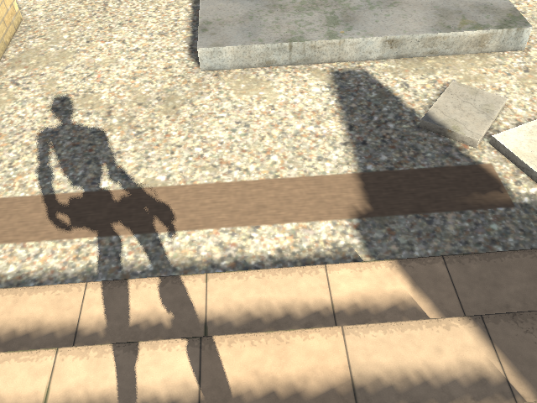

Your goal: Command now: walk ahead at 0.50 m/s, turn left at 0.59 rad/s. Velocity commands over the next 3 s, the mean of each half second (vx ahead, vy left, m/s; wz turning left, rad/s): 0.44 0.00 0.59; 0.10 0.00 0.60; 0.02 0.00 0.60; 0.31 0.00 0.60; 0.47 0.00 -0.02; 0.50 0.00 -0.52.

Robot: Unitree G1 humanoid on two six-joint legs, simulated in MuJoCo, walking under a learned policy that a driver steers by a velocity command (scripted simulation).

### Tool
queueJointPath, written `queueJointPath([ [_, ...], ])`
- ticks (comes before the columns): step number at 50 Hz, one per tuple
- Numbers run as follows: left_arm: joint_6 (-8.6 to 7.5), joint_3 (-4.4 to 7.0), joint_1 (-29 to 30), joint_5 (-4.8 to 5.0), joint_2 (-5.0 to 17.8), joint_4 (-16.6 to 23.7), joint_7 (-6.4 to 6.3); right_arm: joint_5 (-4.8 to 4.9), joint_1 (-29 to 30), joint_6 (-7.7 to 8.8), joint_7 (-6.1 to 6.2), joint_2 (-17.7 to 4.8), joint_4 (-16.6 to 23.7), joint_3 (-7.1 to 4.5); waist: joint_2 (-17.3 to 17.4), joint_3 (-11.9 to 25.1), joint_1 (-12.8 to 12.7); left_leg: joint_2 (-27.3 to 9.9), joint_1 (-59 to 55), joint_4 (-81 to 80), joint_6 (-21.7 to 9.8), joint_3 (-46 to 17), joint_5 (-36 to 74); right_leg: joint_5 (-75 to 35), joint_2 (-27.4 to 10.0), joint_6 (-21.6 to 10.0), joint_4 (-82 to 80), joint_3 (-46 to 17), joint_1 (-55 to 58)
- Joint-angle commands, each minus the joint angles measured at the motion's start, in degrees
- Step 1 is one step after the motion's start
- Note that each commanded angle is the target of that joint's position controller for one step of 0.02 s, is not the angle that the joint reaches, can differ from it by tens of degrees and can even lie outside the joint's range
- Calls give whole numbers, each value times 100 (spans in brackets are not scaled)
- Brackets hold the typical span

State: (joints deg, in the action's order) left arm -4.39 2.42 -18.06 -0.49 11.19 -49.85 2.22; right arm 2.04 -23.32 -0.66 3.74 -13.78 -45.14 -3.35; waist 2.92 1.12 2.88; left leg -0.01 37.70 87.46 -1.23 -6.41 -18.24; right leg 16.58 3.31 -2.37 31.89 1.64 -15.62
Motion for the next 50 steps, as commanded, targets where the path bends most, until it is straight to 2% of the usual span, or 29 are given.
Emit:
queueJointPath([
  [1,-258,204,602,-67,844,417,-160,-223,406,175,-31,-566,619,-237,-1064,-710,-100,-497,285,-2128,113,-419,1294,-1447,-1423,-559,-1953,-1127,-547],
  [3,-241,266,-14,-61,902,179,-239,-158,369,200,-160,-233,600,-152,-904,-150,-214,-545,648,-2465,105,-557,1520,-2631,-1795,-951,-1721,-1208,503],
  [5,-240,302,-86,-46,1019,160,-248,-152,330,188,-259,-309,587,-173,-552,50,-201,-493,848,-2545,-4,-607,2108,-3053,-1970,-1017,-1474,-1049,985],
  [7,-201,233,-258,71,721,59,-266,-92,616,220,-364,-532,666,-278,-481,-148,-251,-415,1170,-3239,-125,-757,2872,-2432,-1686,-670,-1252,-537,1287],
  [9,-162,214,-605,22,738,-85,-300,-78,1126,247,-458,-375,828,-241,-693,-385,-496,-331,1406,-3472,-204,-578,3255,-2201,-1709,-533,-1138,-414,1428],
  [13,-65,206,-876,12,784,-131,-412,-145,2122,343,-732,-104,1197,-106,-384,-780,-824,-189,65,-5112,-203,135,4654,-1022,-1502,-304,-849,360,478],
  [16,66,239,-998,47,982,-104,-414,-17,2600,286,-845,-41,1344,-37,-459,-970,-1096,-126,69,-5867,-127,357,4053,-1015,-1682,-317,-102,345,880],
  [18,137,236,-1064,130,1005,-89,-474,-94,2717,306,-856,-105,1360,-31,-425,-1059,-1163,-114,66,-6487,-103,595,3756,-1812,-1769,-218,631,318,1275],
  [20,194,246,-1155,122,1146,-99,-486,-201,1826,385,-801,-364,1032,-166,-452,-388,-701,180,-1320,-6823,-349,976,3529,-3150,-1720,-179,2343,383,1223],
  [21,180,213,-1044,124,1125,-55,-465,-205,827,411,-727,-636,685,-315,-464,134,-122,247,-3009,-6895,-607,1007,4216,-2826,-1488,22,3790,613,321],
  [22,115,174,-1139,37,856,47,-422,-232,12,353,-647,-1156,341,-441,346,786,99,-599,-5346,-5961,-1084,117,6898,1376,-831,452,6236,874,-1719],
  [23,-27,-24,-1783,3,554,359,-261,-312,-178,352,-615,-1645,561,-407,1180,2376,-22,-2066,-7768,-3998,-2288,-1668,9276,3879,-615,828,8430,-190,-3651],
  [24,-139,37,-841,190,1163,762,-182,-169,-658,171,-602,-1462,462,-416,595,3353,652,-2315,-8009,-4678,-2814,-2102,8230,3667,-703,933,8347,-750,-3995],
  [25,-111,-26,-351,309,1062,1117,-177,-86,-448,26,-535,-1437,319,-384,317,3204,413,-2183,-7643,-5204,-2610,-2260,6128,3300,-897,879,7900,-811,-4461],
  [26,1,-62,2,285,960,1239,-292,-27,231,-43,-468,-1306,441,-312,-346,2565,106,-2022,-6465,-5661,-2287,-2349,4382,2718,-1052,883,7419,-656,-4507],
  [27,184,-33,109,255,1024,1160,-441,-153,909,-48,-452,-1158,746,-217,-774,1795,-105,-2096,-4706,-6094,-2174,-2382,3803,2009,-1066,880,6972,-674,-3945],
  [29,470,129,-179,49,1189,1043,-661,-346,1623,89,-489,-1170,938,-177,-658,686,-628,-1669,-2019,-6434,-1951,-2068,3728,928,-948,844,5961,-718,-2670],
  [30,450,174,-190,-60,1135,1112,-714,-324,1649,153,-435,-1215,873,-196,-579,331,-714,-1220,-1333,-6569,-1746,-1550,3699,271,-877,874,4882,-714,-2268],
  [33,332,107,372,-186,689,1460,-712,-285,1480,60,-153,-1030,739,-135,-76,882,-644,-609,-1546,-6002,-1411,-996,5368,-832,-508,959,3202,-528,-1561],
  [34,325,84,378,-133,602,1526,-663,-269,1475,-13,-90,-1030,727,-127,148,1097,-659,-603,-1731,-5942,-1370,-971,5315,-1004,-422,992,2966,-563,-1469],
  [35,303,126,228,-128,751,1418,-592,-364,1625,-43,-24,-1067,836,-108,153,1340,-715,-675,-1733,-5685,-1381,-1115,5414,-1613,-364,1036,3533,-595,-1245],
  [39,479,102,862,-96,741,1802,-463,-203,1577,-201,10,-850,1019,-54,275,728,-581,-731,-1634,-5655,-1442,-2060,3526,-550,-306,941,3530,-845,-1744],
  [42,464,27,1386,-50,652,2042,-368,-129,1194,-313,19,-903,1058,-115,833,423,-274,-541,-2224,-5623,-1348,-2341,3329,397,-136,773,2131,-720,-1762],
  [44,396,100,984,78,762,1895,-289,-100,1431,-356,60,-932,1185,-148,956,434,-503,-377,-1995,-5588,-1168,-2495,3181,227,-97,616,1024,-628,-792],
  [45,360,150,482,75,770,1697,-267,-26,1672,-376,77,-830,1285,-126,888,395,-790,-129,-1618,-5400,-935,-2348,2781,-583,-133,503,-50,-450,57],
  [46,341,303,86,-11,1195,1524,-265,-49,1309,-381,81,-351,1357,-38,-359,609,-589,637,-883,-3969,-407,-1645,680,-2445,-1035,138,-407,-1322,1143],
  [47,408,405,55,-93,1635,1561,-279,-96,781,-289,35,-275,1371,-25,-2140,657,-297,1606,678,-2775,59,-1352,-2327,-4887,-2333,-680,-434,-3021,2070],
  [48,407,437,75,-150,1635,1642,-252,-81,841,-122,-8,-830,1336,-228,-1906,609,-327,1363,1444,-1569,364,-1385,-2443,-5202,-2888,-1130,-668,-3857,2052],
  [50,465,281,639,-156,1053,1831,-278,-72,1462,-237,107,-1286,1218,-419,-882,79,-366,910,1475,-667,586,-814,-1444,-4093,-2344,-1160,-678,-2492,1312],
])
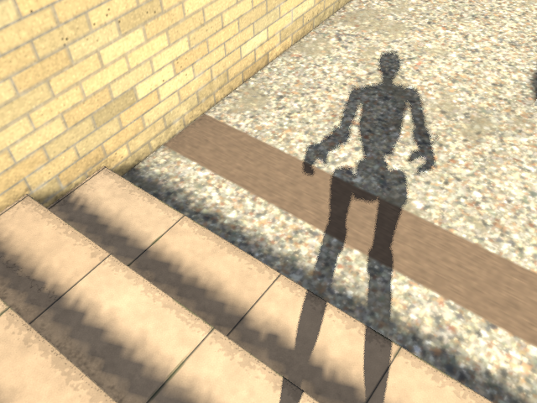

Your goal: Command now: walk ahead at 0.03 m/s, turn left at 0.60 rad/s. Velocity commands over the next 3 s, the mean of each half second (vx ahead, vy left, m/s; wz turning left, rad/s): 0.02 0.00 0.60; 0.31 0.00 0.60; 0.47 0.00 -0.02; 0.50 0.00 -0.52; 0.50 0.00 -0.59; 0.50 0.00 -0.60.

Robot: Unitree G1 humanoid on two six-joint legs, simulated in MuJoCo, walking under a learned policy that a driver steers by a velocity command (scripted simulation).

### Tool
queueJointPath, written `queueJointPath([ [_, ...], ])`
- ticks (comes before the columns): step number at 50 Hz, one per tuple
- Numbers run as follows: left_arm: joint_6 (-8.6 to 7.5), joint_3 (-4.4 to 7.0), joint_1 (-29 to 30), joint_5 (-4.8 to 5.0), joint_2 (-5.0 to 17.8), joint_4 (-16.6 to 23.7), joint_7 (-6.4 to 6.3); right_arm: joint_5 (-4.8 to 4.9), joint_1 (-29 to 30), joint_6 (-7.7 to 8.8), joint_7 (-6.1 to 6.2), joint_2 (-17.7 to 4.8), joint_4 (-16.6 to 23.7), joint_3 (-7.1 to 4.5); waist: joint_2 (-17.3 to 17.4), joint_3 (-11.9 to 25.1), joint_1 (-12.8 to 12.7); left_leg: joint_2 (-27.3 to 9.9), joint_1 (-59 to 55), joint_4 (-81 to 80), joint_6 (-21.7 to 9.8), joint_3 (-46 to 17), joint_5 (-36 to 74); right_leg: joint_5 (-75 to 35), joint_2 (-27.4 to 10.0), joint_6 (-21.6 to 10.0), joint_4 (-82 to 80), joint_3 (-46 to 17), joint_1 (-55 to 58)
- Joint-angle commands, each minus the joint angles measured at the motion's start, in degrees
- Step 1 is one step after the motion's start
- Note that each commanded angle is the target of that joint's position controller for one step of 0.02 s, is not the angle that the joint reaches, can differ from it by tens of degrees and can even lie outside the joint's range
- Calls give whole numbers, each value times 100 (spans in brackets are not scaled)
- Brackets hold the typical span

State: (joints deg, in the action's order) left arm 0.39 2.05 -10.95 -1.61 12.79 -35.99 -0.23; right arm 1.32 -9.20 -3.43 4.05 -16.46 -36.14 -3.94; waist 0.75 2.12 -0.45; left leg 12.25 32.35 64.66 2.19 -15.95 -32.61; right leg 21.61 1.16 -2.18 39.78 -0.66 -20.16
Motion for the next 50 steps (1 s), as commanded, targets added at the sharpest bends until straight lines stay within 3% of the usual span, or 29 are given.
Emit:
queueJointPath([
  [1,26,230,221,45,698,495,-75,-23,13,-94,89,-1011,272,-381,-585,-110,90,-457,1661,1779,277,239,346,-4173,-1859,-1064,-1536,-1723,1338],
  [2,51,196,429,81,688,497,-119,-28,-118,-176,46,-879,249,-354,-540,-170,230,-494,1264,2018,301,426,708,-3901,-1636,-998,-1644,-1326,880],
  [4,60,183,510,47,724,442,-149,61,-99,-224,-18,-596,324,-269,-652,-211,268,-604,1021,1771,310,785,1288,-3379,-1365,-957,-1906,-765,686],
  [7,98,234,82,80,784,213,-179,52,293,-209,-54,-382,508,-147,-878,-10,-28,-902,1235,672,385,968,1526,-3345,-1432,-1005,-1991,-453,1620],
  [10,149,347,-122,104,1094,17,-197,25,623,-142,-187,-180,655,-24,-988,108,-233,-1202,849,-452,371,1270,1461,-3210,-1616,-1065,-2093,-254,1935],
  [13,161,408,-79,121,1280,-47,-140,23,773,-106,-307,-193,705,-5,-941,52,-322,-1337,285,-1246,242,1544,1314,-2867,-1818,-1161,-2214,-132,1764],
  [19,144,497,-39,301,1471,-187,-54,60,720,-93,-479,-233,640,-84,-896,13,-266,-1187,-779,-3118,-205,1988,1297,-2843,-1936,-946,-1784,98,1904],
  [21,99,500,-149,362,1390,-263,-29,10,189,-98,-473,-370,414,-201,-587,206,-10,-1042,-1993,-4179,-535,1957,2428,-2637,-1708,-489,-996,443,1420],
  [22,50,442,-132,204,1158,-184,7,24,-418,-97,-417,-855,280,-396,232,651,164,-1642,-3532,-4097,-890,989,4244,-1781,-1301,9,268,897,293],
  [23,28,267,207,-93,784,247,31,-33,-542,-51,-363,-1415,340,-490,1406,795,176,-3180,-4351,-3898,-2118,-1148,6251,1657,-381,640,1994,981,-1613],
  [24,18,329,610,79,980,370,5,-222,-595,31,-409,-1270,328,-470,699,1108,499,-3451,-3788,-4235,-2696,-1394,5120,1799,-237,729,2840,-104,-1881],
  [25,23,339,702,209,1022,468,13,-136,-326,109,-402,-1067,229,-396,732,695,345,-3113,-3596,-4370,-2478,-1002,4106,1435,-307,716,3153,-200,-2186],
  [27,7,461,481,160,1195,368,-10,122,-126,162,-338,-676,135,-282,580,255,190,-2510,-3166,-4694,-1864,-696,1393,488,-452,608,2678,-296,-2384],
  [29,-62,472,472,131,1110,431,3,34,-80,225,-273,-670,145,-227,682,115,105,-2307,-2682,-4978,-1782,-797,634,-273,-310,634,2496,-231,-2098],
  [31,-195,447,341,95,978,367,20,-92,-51,318,-213,-729,166,-220,527,192,7,-2109,-2227,-4937,-1736,-569,884,-935,-171,667,2250,-73,-1568],
  [35,-355,408,636,141,815,491,26,-85,-395,439,-162,-706,118,-195,618,-69,98,-1807,-1831,-4655,-1705,-498,1149,-1420,59,692,1284,-70,-1244],
  [36,-428,421,595,110,835,478,76,-144,-436,493,-145,-723,136,-201,615,23,88,-1925,-1792,-4395,-1752,-713,1355,-1680,2,623,1531,-255,-1145],
  [37,-471,423,538,133,851,483,118,-145,-453,520,-148,-699,162,-193,553,45,57,-1949,-1777,-4252,-1795,-841,1344,-1575,3,571,1478,-297,-1187],
  [38,-454,367,677,177,722,542,158,-88,-522,472,-147,-692,144,-188,387,-189,68,-1732,-1496,-4040,-1718,-685,971,-1510,74,578,658,-283,-1141],
  [39,-468,324,814,191,617,577,195,-57,-591,431,-145,-686,177,-190,495,-221,135,-1627,-1171,-3949,-1722,-703,923,-1262,209,581,366,-181,-704],
  [42,-477,436,277,394,740,447,257,-73,-485,355,-135,-592,294,-163,819,-118,-125,-1497,-451,-3447,-1669,-1030,374,-977,211,534,-148,-231,555],
  [43,-500,474,-102,391,739,308,266,-20,-435,357,-131,-413,319,-102,599,-159,-306,-1235,-307,-2945,-1536,-891,286,-1339,189,480,-832,-143,986],
  [44,-543,545,-398,312,776,139,259,91,-623,351,-151,-200,300,-54,23,-39,-342,-707,264,-2316,-1197,-599,145,-1536,126,423,-1215,-222,1923],
  [45,-627,728,-1029,244,1349,-103,208,213,-547,393,-191,47,464,12,-1410,335,-539,-356,1627,-937,-686,187,-54,-532,-1157,-271,-1605,-2011,3271],
  [46,-720,811,-1347,244,1517,-109,221,251,-162,477,-199,-38,609,15,-2052,194,-794,-479,2421,381,-499,317,-249,-44,-2284,-996,-2227,-3714,3382],
  [47,-739,685,-1162,217,1129,-41,237,240,190,491,-206,-376,628,-95,-1044,-343,-684,-824,2687,1001,-482,424,108,228,-2478,-1184,-2394,-3738,2876],
  [48,-738,618,-923,237,970,-10,247,154,283,444,-217,-467,601,-120,-426,-634,-526,-988,2538,1309,-496,581,438,149,-2367,-1196,-2388,-3285,2343],
  [49,-709,564,-593,289,845,0,216,69,189,400,-244,-373,550,-94,-215,-778,-319,-1143,2420,1391,-496,643,715,-124,-2198,-1053,-2421,-2773,1994],
  [50,-680,505,-336,274,723,13,176,42,104,371,-289,-291,518,-82,-350,-823,-175,-1261,2199,1319,-509,679,982,-412,-1968,-852,-2521,-2296,1689],
])
Over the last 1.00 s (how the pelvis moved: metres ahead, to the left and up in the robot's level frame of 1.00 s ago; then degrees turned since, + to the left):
0.37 0.04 -0.13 38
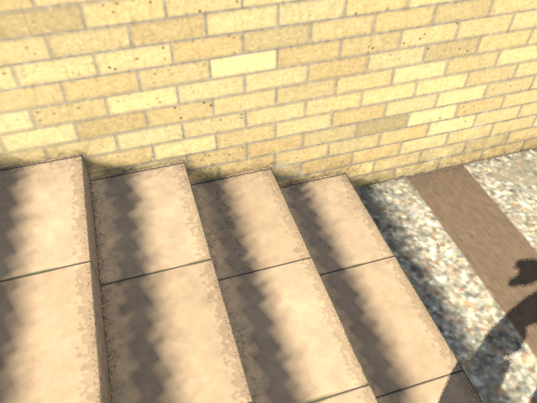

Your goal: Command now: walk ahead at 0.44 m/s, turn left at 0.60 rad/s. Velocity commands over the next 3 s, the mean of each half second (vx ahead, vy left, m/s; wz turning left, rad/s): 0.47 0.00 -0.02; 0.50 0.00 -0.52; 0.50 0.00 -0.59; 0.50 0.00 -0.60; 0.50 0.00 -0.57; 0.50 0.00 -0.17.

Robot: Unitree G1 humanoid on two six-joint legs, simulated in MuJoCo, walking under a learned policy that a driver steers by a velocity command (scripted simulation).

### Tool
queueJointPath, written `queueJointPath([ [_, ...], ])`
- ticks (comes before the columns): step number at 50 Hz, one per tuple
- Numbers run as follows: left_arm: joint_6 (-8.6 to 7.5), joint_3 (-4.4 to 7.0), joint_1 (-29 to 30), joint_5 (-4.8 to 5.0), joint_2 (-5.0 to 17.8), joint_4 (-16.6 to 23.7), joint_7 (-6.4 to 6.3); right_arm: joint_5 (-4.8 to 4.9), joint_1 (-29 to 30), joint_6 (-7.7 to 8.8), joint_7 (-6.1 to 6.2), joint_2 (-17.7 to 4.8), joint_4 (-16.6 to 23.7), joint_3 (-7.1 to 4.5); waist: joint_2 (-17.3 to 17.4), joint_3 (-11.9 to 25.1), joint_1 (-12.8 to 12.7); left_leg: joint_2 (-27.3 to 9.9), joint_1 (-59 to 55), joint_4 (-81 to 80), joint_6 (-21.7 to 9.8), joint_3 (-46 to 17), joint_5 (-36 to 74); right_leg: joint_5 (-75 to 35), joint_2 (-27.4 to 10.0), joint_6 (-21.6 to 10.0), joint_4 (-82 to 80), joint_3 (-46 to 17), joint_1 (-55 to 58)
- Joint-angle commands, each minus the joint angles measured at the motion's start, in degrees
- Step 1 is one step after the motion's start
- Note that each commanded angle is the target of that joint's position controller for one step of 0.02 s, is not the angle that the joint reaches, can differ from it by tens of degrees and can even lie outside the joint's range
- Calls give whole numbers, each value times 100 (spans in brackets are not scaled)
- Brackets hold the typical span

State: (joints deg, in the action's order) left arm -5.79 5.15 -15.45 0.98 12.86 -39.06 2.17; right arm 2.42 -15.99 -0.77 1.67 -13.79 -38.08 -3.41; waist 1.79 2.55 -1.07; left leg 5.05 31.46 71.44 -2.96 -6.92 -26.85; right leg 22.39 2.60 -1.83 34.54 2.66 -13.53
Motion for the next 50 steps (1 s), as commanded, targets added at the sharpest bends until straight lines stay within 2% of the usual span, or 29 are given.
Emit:
queueJointPath([
  [1,-37,152,264,-37,651,301,-75,-52,745,84,-96,-501,699,-123,-628,-867,-33,-553,2047,486,4,-54,661,-853,-1862,-714,-2096,-2130,798],
  [3,-21,136,151,-84,685,148,-61,-144,987,97,-172,-358,741,-48,-583,-803,-100,-473,1689,-150,39,302,1133,-1508,-1648,-648,-2290,-1497,622],
  [4,-21,134,-81,-82,727,-13,-47,-190,1227,136,-194,-197,803,11,-540,-753,-152,-439,1476,-595,17,426,1279,-1649,-1617,-657,-2384,-1335,574],
  [7,4,176,-298,72,919,-318,1,-263,1535,253,-333,-23,820,86,-656,-627,-105,-404,390,-2314,-60,854,1606,-1932,-1464,-651,-2585,-918,514],
  [8,15,200,-271,133,999,-363,16,-254,1532,284,-354,-64,790,69,-768,-562,-46,-391,-76,-2752,-73,920,1642,-2060,-1440,-614,-2571,-841,489],
  [10,17,235,-283,201,1144,-454,27,-244,1373,332,-346,-341,721,-42,-826,-405,152,-311,-990,-3534,-116,932,1839,-2496,-1415,-543,-2176,-783,571],
  [12,25,258,-269,211,1227,-492,22,-304,445,344,-282,-733,451,-262,-677,120,690,-162,-2556,-4303,-247,1056,1979,-3430,-1138,-368,-946,-560,461],
  [13,20,241,-172,182,1121,-418,4,-337,-310,344,-235,-877,268,-347,-484,426,1050,-500,-3799,-4292,-440,673,1887,-2808,-847,-180,303,-508,-340],
  [14,54,90,-363,22,555,-214,-4,-364,-888,413,-206,-1103,221,-329,589,1120,980,-1752,-4997,-4093,-766,-665,2352,789,-356,22,2322,-605,-1379],
  [15,72,96,-855,328,606,-215,-64,-332,-590,446,-203,-1093,95,-359,973,1059,642,-2319,-4130,-5219,-1517,-2040,401,121,-68,123,2656,-1158,-2048],
  [16,115,140,-716,360,797,-166,-135,-300,-195,503,-223,-883,205,-321,723,493,528,-2295,-3519,-5499,-1564,-2101,-410,-226,-323,144,2971,-1066,-2344],
  [17,163,159,-526,243,906,-70,-170,-275,49,573,-253,-608,179,-240,669,144,448,-2192,-3111,-5601,-1417,-1855,-216,-507,-518,155,3112,-1016,-2483],
  [19,280,189,-608,80,843,-106,-233,-347,210,697,-288,-435,44,-203,211,-30,169,-2076,-2472,-5671,-1255,-1403,422,-769,-732,209,3210,-1078,-2256],
  [21,375,171,-633,17,723,-139,-234,-365,181,842,-226,-416,-129,-206,45,-107,55,-2044,-2119,-5729,-1141,-819,1326,-1024,-764,191,3069,-1160,-2051],
  [24,414,186,-211,-24,728,-12,-230,-286,126,924,-56,-456,-376,-228,-154,-351,-49,-2035,-1955,-5440,-858,-119,2250,-1910,-810,237,2379,-1522,-2295],
  [28,488,96,192,-42,541,191,-99,-260,-151,818,132,-443,-484,-206,-92,-385,19,-1939,-1794,-4903,-791,545,2294,-3262,-603,206,1659,-1368,-2387],
  [32,563,-10,951,-68,444,550,97,-233,-576,709,206,-489,-499,-194,-56,-619,360,-2053,-1846,-4270,-656,858,1906,-3826,-547,129,1024,-1114,-2657],
  [37,560,-124,1765,39,291,900,338,-236,-1076,456,295,-653,-434,-224,0,-891,901,-2284,-2325,-3302,-508,865,1558,-3539,-549,66,185,-668,-3012],
  [40,529,-93,1795,160,308,900,377,-165,-1006,320,271,-926,-364,-281,92,-941,923,-2379,-2044,-2819,-374,986,2383,-2460,-414,-46,-203,-91,-2258],
  [41,530,12,1430,165,468,801,338,-166,-998,309,252,-1025,-375,-299,105,-735,717,-2333,-1960,-2234,-305,1148,3376,-2080,-247,-176,-354,91,-1582],
  [42,543,155,746,135,693,578,265,-124,-1007,294,232,-1108,-391,-300,144,-315,371,-2207,-1899,-1244,-237,1426,4425,-1997,18,-317,-497,361,-604],
  [43,526,333,-132,133,985,311,157,-99,-888,351,198,-1063,-421,-266,61,150,-197,-1962,-1282,156,-22,1734,4665,-3017,123,-647,-998,402,962],
  [44,506,425,-566,120,1449,116,73,-231,-1122,488,180,-569,-497,-169,-1107,349,-423,-1204,960,2848,427,1830,382,-5046,-622,-1298,-451,-724,2990],
  [45,406,337,-887,-3,1889,240,118,-223,-1944,745,18,-395,-307,62,-1933,2081,-254,-781,2471,5412,738,852,-2430,-6548,-2150,-2768,798,-3060,4877],
  [46,444,287,-2203,-60,1633,-52,83,116,-982,936,-77,-757,147,86,-1293,3315,-1134,-440,2986,5234,790,16,-1675,-3166,-2683,-3241,-868,-4670,5358],
  [47,471,284,-1738,17,1569,-251,16,227,-162,915,24,-752,476,77,-521,2200,-841,-769,3851,4520,701,177,-958,-1546,-2394,-2625,-1516,-4522,4765],
  [48,448,133,-758,98,1142,-74,-55,37,322,820,190,-699,574,94,-91,1282,-494,-947,3933,4110,676,353,-414,-1577,-2181,-2151,-1499,-4077,3730],
  [49,418,24,-192,62,994,92,-104,-197,250,726,279,-677,558,115,144,929,-191,-979,3473,3984,708,332,-134,-2162,-2134,-2084,-1454,-3789,2597],
  [50,404,-19,146,0,939,131,-112,-295,-54,628,284,-629,504,93,136,583,190,-1102,2928,3491,696,194,0,-2283,-1985,-2042,-1478,-3498,1449],
])
Over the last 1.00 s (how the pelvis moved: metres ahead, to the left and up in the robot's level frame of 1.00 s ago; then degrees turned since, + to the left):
0.11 0.04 0.00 35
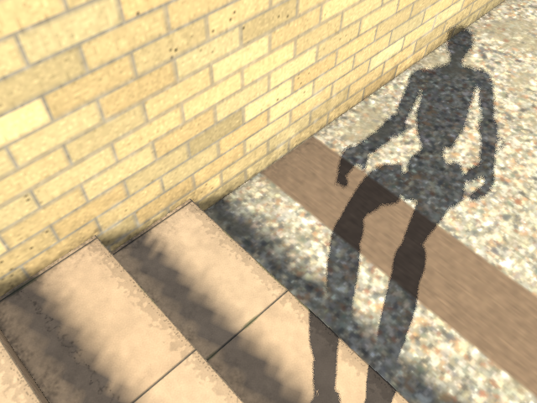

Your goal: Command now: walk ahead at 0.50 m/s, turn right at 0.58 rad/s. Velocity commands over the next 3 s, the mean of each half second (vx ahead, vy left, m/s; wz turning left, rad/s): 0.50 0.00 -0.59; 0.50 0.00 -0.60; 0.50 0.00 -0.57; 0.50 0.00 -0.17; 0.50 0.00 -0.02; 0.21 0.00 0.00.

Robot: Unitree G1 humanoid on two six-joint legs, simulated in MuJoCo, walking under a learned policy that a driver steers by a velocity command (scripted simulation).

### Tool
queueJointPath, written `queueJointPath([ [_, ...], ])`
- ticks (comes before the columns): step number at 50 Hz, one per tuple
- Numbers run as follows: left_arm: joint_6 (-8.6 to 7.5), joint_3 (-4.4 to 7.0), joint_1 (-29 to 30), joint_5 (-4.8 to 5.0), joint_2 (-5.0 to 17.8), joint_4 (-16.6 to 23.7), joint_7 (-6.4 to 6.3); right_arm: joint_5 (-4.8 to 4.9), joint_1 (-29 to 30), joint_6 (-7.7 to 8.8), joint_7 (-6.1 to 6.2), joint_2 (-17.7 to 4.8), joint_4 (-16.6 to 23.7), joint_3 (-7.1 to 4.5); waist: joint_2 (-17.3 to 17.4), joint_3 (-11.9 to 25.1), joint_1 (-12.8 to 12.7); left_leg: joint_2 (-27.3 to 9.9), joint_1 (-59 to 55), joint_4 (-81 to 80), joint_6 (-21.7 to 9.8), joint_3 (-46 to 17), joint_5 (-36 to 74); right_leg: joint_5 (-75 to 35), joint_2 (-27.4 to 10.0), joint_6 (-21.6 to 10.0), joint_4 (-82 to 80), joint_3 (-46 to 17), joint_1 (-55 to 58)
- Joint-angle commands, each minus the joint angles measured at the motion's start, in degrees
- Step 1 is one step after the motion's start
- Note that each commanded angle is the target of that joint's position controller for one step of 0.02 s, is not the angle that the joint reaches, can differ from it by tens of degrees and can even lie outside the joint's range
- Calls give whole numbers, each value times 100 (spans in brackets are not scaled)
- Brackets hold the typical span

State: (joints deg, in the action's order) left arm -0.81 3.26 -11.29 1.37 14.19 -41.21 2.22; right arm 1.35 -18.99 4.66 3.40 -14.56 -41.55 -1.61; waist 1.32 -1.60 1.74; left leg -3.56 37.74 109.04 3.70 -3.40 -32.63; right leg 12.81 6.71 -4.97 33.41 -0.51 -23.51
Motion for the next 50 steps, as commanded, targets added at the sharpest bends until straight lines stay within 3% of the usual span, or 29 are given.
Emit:
queueJointPath([
  [1,-102,131,-121,-77,736,319,-85,-231,130,-6,90,-411,866,-78,-55,622,152,-282,2031,-461,-21,-122,413,-1208,-2129,-1603,-1367,-2831,1475],
  [3,-183,109,-155,-55,707,208,-146,-232,290,-20,41,-199,1001,-18,-167,125,281,-379,2102,-1202,-140,-241,787,-1364,-1779,-1325,-1292,-2386,484],
  [4,-216,171,-280,-67,897,171,-202,-274,428,27,28,-192,1062,15,-118,138,271,-398,2140,-1742,-139,-101,1400,-1401,-1619,-1248,-1357,-2275,442],
  [5,-238,172,-128,-47,931,218,-306,-300,839,90,-2,-461,1220,-22,-73,-139,275,-387,1648,-3469,-84,-53,2441,-882,-1223,-1044,-1588,-1857,-115],
  [6,-202,179,2,-34,848,258,-395,-454,1034,163,-63,-377,1214,7,-193,94,160,-293,507,-4536,-65,145,3578,-780,-894,-848,-1448,-1442,-597],
  [7,-177,175,-33,-35,841,249,-448,-447,1341,183,-120,-286,1236,35,-237,176,-25,-8,-745,-5823,27,381,4511,-529,-671,-711,-1583,-1072,-1257],
  [8,-176,207,-444,-10,930,120,-439,-283,1517,155,-162,-197,1253,18,-477,373,-254,226,-1479,-6192,153,477,4773,-227,-852,-758,-1853,-1305,-1233],
  [10,-158,256,-543,126,1073,18,-418,38,1196,61,-192,-464,1231,-110,-977,332,-119,161,-1538,-7109,170,-43,4272,244,-1178,-620,-1699,-1764,-138],
  [12,-61,280,-736,70,971,3,-399,93,1311,56,-252,-739,1229,-256,-987,96,-199,210,-1407,-7630,43,-24,3256,623,-1366,-497,-1249,-2194,679],
  [14,25,240,-925,-7,745,13,-380,37,590,118,-292,-835,1010,-374,-995,213,120,203,-2242,-7656,-214,31,2306,592,-1121,-270,-372,-2262,770],
  [15,25,92,-1118,-90,273,39,-315,-68,-188,177,-336,-1019,880,-409,-483,852,389,-475,-3469,-7434,-491,-557,2098,1024,-717,-79,1285,-1822,306],
  [16,-49,-13,-2222,3,-309,144,-285,-197,-745,144,-404,-1476,625,-527,1663,1490,-130,-1793,-4683,-8304,-1375,-3039,995,2293,7,231,3480,-1296,-1179],
  [17,-91,82,-1943,168,194,207,-293,-100,-1014,157,-501,-1401,415,-565,1989,1218,64,-2228,-4572,-9432,-1682,-5004,-1191,2047,-119,297,4454,-1277,-2474],
  [18,-46,240,-1189,145,734,288,-335,-72,-672,194,-509,-1056,436,-469,1095,370,190,-1983,-3850,-9539,-1491,-4297,-1581,1412,-402,259,4684,-1267,-2742],
  [19,41,290,-750,40,828,412,-389,-127,-124,172,-482,-871,480,-403,702,12,62,-1681,-3060,-9498,-1272,-3235,-786,864,-611,233,4403,-1064,-2467],
  [22,207,348,-760,-80,765,524,-357,-147,444,165,-344,-635,375,-323,919,127,-250,-1094,-2238,-9560,-1165,-1446,842,296,-969,399,3625,-929,-1541],
  [24,234,317,-717,-85,618,533,-338,-184,278,198,-311,-700,243,-352,496,328,-223,-1113,-2443,-9565,-1299,-939,1553,-194,-925,461,3585,-798,-1551],
  [27,223,375,-653,-84,706,530,-338,-202,57,284,-312,-773,-1,-392,131,285,-262,-1128,-2769,-9302,-1242,-358,2414,-1127,-960,446,3016,-1139,-1878],
  [29,168,401,-483,-60,679,551,-255,-137,-75,303,-248,-692,-162,-394,278,158,-215,-1086,-2900,-9070,-1110,80,2478,-2037,-941,462,2246,-1276,-2016],
  [35,156,243,575,-130,327,963,16,-191,-482,90,-62,-729,-365,-377,220,-158,280,-1285,-2687,-8035,-1114,586,2143,-3137,-846,470,939,-840,-1915],
  [39,178,134,1218,19,110,1170,253,-132,-735,-85,37,-795,-380,-399,217,-420,662,-1511,-2638,-7255,-942,649,1628,-2970,-905,372,264,-370,-1750],
  [42,123,136,1163,126,134,1063,283,-6,-612,-225,11,-974,-375,-476,363,-545,566,-1746,-2506,-6669,-878,650,2600,-1854,-873,265,1,50,-1143],
  [43,120,216,836,124,266,930,239,-10,-601,-246,-15,-1061,-399,-497,334,-367,369,-1720,-2425,-6121,-825,800,3420,-1394,-729,172,-178,252,-456],
  [45,126,519,-854,43,772,276,56,-42,-336,-142,-93,-1195,-463,-507,155,499,-670,-1228,-1723,-3591,-519,1353,4725,-2281,-298,-250,-773,697,2176],
  [46,85,621,-1250,-22,1300,36,-21,-167,-599,-16,-108,-643,-468,-415,-1285,747,-785,-474,558,-808,-130,1397,242,-4258,-966,-834,-64,-434,4204],
  [47,-34,487,-1319,-64,1554,217,25,-193,-1477,230,-265,-461,-322,-220,-2126,2069,-396,-252,1838,1025,-5,387,-1642,-5768,-2058,-1855,1127,-2242,5431],
  [48,20,527,-2351,2,1507,56,60,105,-697,408,-361,-844,197,-240,-1685,3210,-1109,108,2158,708,84,-211,-1153,-2593,-2683,-2623,-492,-3794,5846],
  [49,28,517,-2204,39,1488,-268,-34,298,238,393,-252,-753,492,-213,-908,2221,-957,-6,2973,-7,56,-53,-463,-510,-2639,-2279,-1359,-4137,5208],
  [50,-10,316,-1091,72,856,-35,-92,75,862,259,-44,-777,534,-222,-30,1169,-710,-176,2969,-407,-10,135,13,-420,-2347,-1718,-1494,-3691,4120],
])
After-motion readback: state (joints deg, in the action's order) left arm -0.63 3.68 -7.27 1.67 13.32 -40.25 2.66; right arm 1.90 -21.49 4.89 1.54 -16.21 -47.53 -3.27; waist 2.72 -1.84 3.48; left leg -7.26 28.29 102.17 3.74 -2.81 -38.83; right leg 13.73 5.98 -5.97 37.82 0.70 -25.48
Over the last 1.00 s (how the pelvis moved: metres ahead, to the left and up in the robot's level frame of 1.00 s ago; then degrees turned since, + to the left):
0.47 -0.03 -0.12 -24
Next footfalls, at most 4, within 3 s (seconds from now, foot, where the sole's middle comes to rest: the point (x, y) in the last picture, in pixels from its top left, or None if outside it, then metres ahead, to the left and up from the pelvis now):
0.30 left None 0.36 0.17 -0.76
0.90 right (339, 395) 0.50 -0.17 -0.88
1.40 left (322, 278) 0.90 -0.18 -0.99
1.92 right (434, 279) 0.89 -0.55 -0.99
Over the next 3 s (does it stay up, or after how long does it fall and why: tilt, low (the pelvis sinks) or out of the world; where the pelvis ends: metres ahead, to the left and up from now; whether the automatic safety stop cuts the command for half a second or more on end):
stays up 1.17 -0.73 -0.22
